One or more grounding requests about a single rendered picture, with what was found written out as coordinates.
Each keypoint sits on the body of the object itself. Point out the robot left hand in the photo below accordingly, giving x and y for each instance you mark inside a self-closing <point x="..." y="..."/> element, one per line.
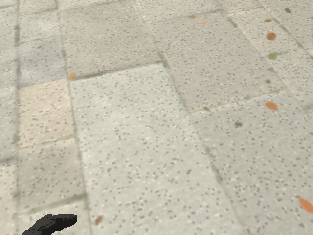
<point x="49" y="223"/>

